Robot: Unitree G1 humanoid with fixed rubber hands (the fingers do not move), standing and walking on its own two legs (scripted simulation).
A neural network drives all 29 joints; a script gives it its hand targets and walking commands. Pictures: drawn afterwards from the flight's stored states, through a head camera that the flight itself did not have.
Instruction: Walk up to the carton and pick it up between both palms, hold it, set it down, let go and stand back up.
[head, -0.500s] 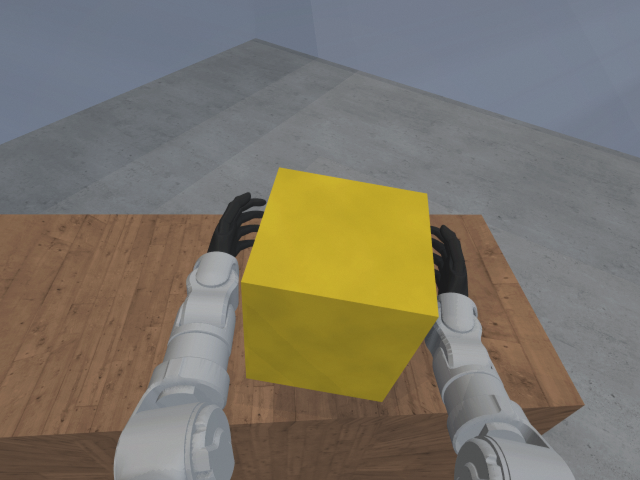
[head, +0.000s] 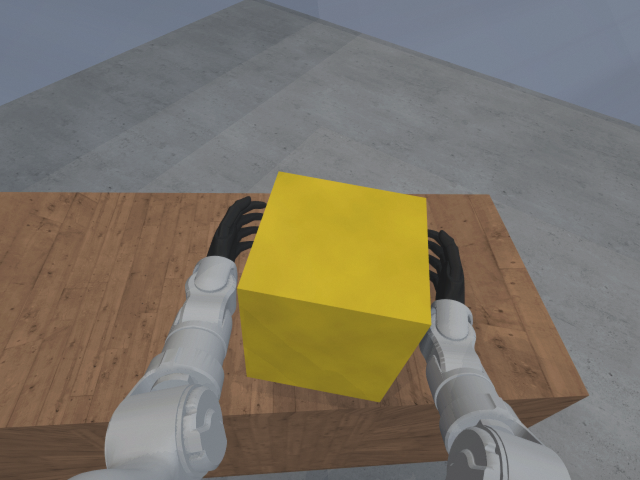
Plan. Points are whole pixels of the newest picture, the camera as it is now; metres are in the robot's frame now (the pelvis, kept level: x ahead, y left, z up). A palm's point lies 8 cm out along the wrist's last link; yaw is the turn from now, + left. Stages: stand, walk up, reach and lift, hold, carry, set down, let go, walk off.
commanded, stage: set down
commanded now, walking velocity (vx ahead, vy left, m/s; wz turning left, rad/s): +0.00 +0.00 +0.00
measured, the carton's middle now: (331, 292) +0.38 +0.00 -0.02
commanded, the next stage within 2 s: none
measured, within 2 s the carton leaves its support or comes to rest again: rests again in 0.86 s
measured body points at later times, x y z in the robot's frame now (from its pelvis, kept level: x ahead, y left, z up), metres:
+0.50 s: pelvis +0.00 +0.00 +0.00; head +0.06 +0.04 +0.44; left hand +0.42 +0.15 +0.01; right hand +0.37 -0.15 +0.01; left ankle +0.00 +0.10 -0.75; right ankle -0.03 -0.13 -0.75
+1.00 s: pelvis -0.01 +0.00 -0.01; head +0.08 +0.04 +0.43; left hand +0.41 +0.15 -0.01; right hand +0.36 -0.15 -0.02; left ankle +0.00 +0.10 -0.75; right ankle -0.03 -0.13 -0.75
